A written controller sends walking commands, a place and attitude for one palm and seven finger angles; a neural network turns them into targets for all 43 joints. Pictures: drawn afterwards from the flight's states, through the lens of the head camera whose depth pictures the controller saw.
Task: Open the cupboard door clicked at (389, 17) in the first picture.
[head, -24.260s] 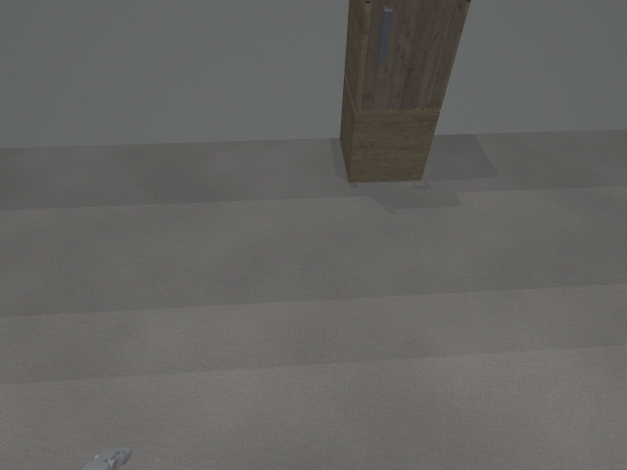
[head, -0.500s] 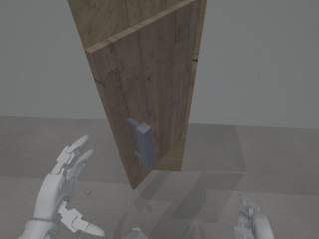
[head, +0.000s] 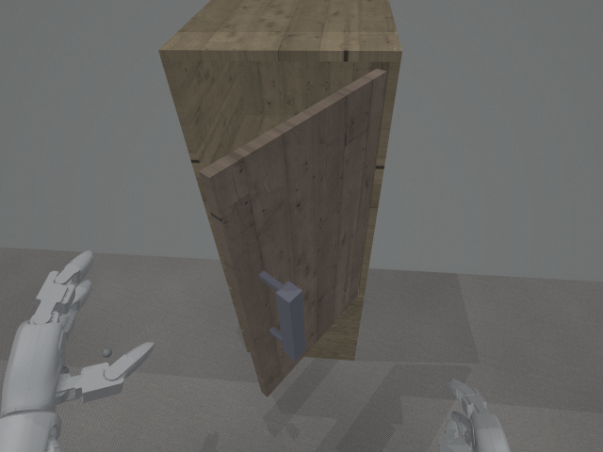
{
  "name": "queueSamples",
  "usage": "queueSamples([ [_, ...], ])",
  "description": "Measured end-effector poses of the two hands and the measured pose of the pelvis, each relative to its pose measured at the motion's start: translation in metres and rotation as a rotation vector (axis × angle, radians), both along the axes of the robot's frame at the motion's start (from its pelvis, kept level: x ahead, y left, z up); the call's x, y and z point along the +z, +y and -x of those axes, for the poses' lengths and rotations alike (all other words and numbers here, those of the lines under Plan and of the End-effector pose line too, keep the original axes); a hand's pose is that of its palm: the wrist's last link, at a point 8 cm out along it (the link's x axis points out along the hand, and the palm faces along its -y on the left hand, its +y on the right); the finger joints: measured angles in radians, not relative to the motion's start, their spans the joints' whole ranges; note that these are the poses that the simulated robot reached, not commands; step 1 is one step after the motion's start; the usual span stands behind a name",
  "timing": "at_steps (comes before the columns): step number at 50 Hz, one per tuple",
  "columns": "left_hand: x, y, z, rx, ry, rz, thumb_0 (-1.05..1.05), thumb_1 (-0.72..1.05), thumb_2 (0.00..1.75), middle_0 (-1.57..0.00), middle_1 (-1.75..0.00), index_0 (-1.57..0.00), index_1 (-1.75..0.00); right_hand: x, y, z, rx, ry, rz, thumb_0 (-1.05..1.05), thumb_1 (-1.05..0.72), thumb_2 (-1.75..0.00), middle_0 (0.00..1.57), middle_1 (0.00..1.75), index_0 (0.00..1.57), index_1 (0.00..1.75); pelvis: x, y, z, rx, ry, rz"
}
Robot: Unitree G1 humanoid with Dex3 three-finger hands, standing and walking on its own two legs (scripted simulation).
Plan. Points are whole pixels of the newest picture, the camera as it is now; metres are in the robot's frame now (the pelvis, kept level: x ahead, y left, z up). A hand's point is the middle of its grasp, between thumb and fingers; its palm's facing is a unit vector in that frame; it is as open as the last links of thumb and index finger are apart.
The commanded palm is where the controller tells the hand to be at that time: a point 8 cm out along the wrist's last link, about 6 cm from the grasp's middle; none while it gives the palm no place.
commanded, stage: draw the hand back to the body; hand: left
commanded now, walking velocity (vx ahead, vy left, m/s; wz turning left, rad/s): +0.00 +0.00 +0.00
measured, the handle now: (281, 316) +0.33 +0.08 -0.03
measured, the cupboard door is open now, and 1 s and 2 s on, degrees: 54 54 54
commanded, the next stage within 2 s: step back with the hand held close in 0.62 s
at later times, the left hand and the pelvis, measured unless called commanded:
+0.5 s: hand (80, 324) +0.20 +0.25 +0.16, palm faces +0.43 -0.81 -0.41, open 7.5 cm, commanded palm +0.15 +0.29 +0.18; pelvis +0.00 -0.01 +0.01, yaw -1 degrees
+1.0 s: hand (78, 319) +0.19 +0.24 +0.17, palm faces +0.32 -0.78 -0.53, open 7.4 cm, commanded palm +0.13 +0.29 +0.19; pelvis -0.02 -0.01 +0.02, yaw -2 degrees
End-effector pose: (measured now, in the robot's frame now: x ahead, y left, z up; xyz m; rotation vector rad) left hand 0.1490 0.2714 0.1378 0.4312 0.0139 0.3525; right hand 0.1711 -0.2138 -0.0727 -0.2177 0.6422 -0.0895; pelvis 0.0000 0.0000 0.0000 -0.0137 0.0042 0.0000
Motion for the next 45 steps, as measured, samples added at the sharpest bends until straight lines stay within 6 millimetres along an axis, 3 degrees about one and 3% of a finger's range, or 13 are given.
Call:
queueSamples([
  [14,0.05,0.025,-0.007,0.074,-0.136,-0.091,0.0,0.67,0.8,-0.2,-0.3,-0.21,-0.3,0.01,-0.005,-0.015,0.017,0.002,0.001,0.02,-0.91,-0.9,0.21,0.3,0.2,0.3,0.012,-0.003,-0.006,-0.014,-0.05,-0.009],
  [20,0.046,0.023,-0.007,0.088,-0.125,-0.065,0.0,0.82,0.86,-0.21,-0.3,-0.21,-0.3,0.008,-0.012,-0.01,0.014,0.026,-0.005,0.02,-0.91,-0.9,0.21,0.3,0.2,0.3,0.014,-0.006,-0.004,-0.015,-0.06,-0.012],
  [26,0.037,0.011,-0.005,0.066,-0.089,-0.04,0.01,0.87,0.89,-0.21,-0.3,-0.21,-0.3,0.006,-0.021,-0.002,0.001,0.042,0.004,0.02,-0.91,-0.9,0.21,0.3,0.2,0.3,0.015,-0.011,-0.003,-0.017,-0.066,-0.012],
  [38,0.047,0.008,0.001,0.071,-0.129,-0.061,0.01,0.89,0.9,-0.21,-0.3,-0.21,-0.3,0.007,-0.031,0.004,-0.014,0.031,0.004,0.02,-0.91,-0.9,0.21,0.3,0.2,0.3,0.016,-0.019,0.003,-0.018,-0.082,-0.009],
  [45,0.06,0.003,-0.004,-0.009,-0.139,-0.15,0.01,0.89,0.9,-0.21,-0.3,-0.21,-0.3,0.007,-0.036,0.008,-0.053,0.056,0.011,0.02,-0.91,-0.9,0.21,0.3,0.2,0.3,0.016,-0.014,0.009,-0.019,-0.028,0.005],
])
